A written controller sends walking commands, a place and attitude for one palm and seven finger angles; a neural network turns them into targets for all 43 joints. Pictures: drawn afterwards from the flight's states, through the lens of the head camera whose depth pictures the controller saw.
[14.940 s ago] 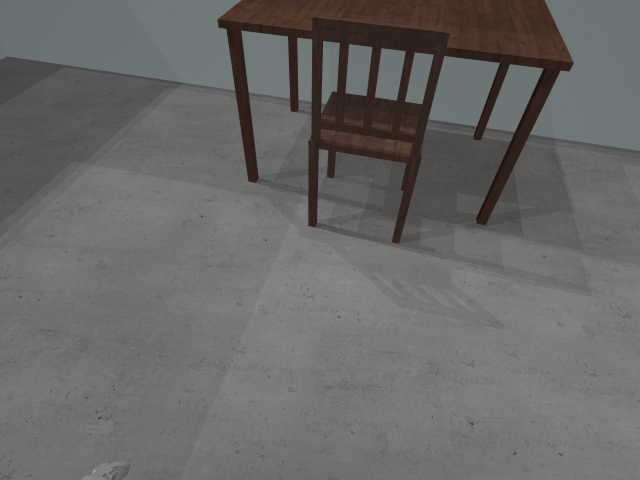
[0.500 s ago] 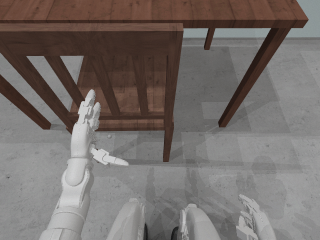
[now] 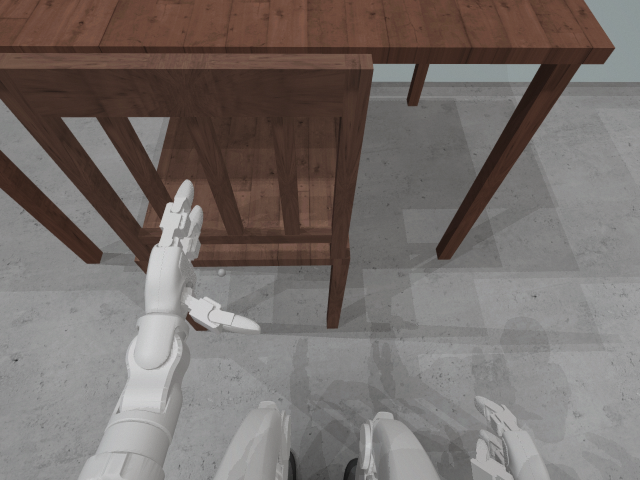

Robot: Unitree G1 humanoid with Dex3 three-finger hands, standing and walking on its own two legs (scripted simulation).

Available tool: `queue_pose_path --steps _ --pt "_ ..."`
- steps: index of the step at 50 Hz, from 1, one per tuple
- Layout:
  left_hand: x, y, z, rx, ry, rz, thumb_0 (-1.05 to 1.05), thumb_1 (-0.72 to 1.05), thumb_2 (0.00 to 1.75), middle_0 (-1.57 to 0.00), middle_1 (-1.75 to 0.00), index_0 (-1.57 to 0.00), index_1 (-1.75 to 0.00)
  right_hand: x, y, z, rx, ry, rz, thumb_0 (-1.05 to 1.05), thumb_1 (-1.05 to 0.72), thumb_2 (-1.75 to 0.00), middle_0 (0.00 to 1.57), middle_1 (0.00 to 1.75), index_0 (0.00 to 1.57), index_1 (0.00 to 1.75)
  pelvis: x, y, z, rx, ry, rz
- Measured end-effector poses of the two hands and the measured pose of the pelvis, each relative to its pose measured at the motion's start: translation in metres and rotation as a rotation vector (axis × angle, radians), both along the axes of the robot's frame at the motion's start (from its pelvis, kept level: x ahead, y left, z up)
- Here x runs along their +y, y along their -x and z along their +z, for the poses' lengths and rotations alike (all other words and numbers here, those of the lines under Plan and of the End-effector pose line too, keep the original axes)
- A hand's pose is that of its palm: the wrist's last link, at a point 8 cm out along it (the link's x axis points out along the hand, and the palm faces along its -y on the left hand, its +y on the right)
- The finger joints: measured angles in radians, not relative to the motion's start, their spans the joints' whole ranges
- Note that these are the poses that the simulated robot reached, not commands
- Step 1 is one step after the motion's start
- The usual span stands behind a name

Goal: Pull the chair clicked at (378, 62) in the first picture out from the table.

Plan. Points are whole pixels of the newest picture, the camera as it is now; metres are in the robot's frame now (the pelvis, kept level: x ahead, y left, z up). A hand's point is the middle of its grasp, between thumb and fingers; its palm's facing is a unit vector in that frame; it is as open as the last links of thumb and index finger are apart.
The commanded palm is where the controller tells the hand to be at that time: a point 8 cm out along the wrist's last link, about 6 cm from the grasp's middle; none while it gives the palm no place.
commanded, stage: aim the fingers beside a spindle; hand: left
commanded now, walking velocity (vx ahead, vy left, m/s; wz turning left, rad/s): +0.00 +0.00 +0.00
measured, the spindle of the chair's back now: (219, 183) +0.50 +0.17 +0.01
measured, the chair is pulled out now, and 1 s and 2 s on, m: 0.00 0.00 0.00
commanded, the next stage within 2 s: push the fingers through the gap in 1.88 s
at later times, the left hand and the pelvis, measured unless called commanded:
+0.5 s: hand (211, 272) +0.35 +0.15 +0.03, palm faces +0.10 -0.99 -0.03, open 16.9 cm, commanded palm +0.33 +0.20 +0.03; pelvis +0.00 +0.00 +0.00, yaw -1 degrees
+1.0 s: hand (213, 270) +0.36 +0.15 +0.02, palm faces +0.06 -1.00 -0.06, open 16.9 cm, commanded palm +0.33 +0.19 +0.02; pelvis +0.00 +0.00 +0.00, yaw +0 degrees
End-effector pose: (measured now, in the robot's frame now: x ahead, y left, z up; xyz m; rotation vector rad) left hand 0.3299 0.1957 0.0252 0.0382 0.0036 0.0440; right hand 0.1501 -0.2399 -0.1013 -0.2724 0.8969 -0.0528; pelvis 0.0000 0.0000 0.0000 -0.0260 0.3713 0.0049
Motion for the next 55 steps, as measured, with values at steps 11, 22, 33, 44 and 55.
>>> queue_pose_path --steps 11,22,33,44,55 --pt "0.016 0.008 0.014 -0.076 -0.003 0.045 -0.01 -0.5 0.3 -0.06 -0.08 -0.06 -0.08 0.004 -0.004 0.001 -0.008 0.0 0.012 0.01 -0.9 -0.9 0.2 0.3 0.2 0.3 0.002 -0.001 0.0 -0.004 0.008 0.002" --pt "-0.002 0.004 -0.018 0.063 0.034 0.007 -0.01 -0.5 0.3 -0.06 -0.08 -0.06 -0.08 0.005 -0.004 0.003 -0.018 0.008 -0.001 0.01 -0.9 -0.9 0.2 0.3 0.2 0.3 0.003 0.0 -0.001 0.008 0.006 -0.002" --pt "0.006 0.002 0.002 0.024 0.004 -0.012 -0.01 -0.5 0.3 -0.05 -0.08 -0.06 -0.08 0.006 -0.001 -0.002 0.013 -0.018 0.01 0.01 -0.9 -0.9 0.2 0.3 0.2 0.3 0.002 -0.001 0.002 -0.003 0.008 0.01" --pt "0.008 -0.005 0.02 -0.115 -0.026 0.074 -0.01 -0.5 0.3 -0.06 -0.08 -0.06 -0.08 -0.002 0.0 -0.002 0.002 -0.003 -0.004 0.01 -0.9 -0.9 0.2 0.3 0.2 0.3 -0.002 -0.002 -0.001 0.004 -0.002 -0.007" --pt "-0.015 0.01 -0.022 0.121 0.049 -0.03 -0.01 -0.5 0.3 -0.05 -0.08 -0.06 -0.08 -0.004 0.002 0.001 0.008 -0.003 -0.016 0.01 -0.9 -0.9 0.2 0.3 0.2 0.3 -0.004 -0.003 0.002 0.006 0.0 0.003"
